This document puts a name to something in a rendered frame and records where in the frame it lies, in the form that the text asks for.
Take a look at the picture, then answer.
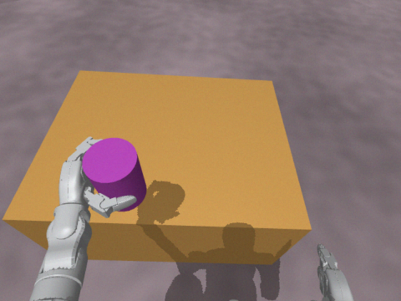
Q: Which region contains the can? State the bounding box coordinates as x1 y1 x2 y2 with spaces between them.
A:
82 138 147 212

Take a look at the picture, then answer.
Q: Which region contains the right robot hand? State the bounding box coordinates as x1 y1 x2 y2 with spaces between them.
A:
311 244 354 301

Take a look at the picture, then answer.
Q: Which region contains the left robot arm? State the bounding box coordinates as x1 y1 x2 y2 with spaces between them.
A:
29 203 92 301

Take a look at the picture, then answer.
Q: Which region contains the left robot hand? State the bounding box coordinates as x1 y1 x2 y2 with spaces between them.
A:
59 137 137 218

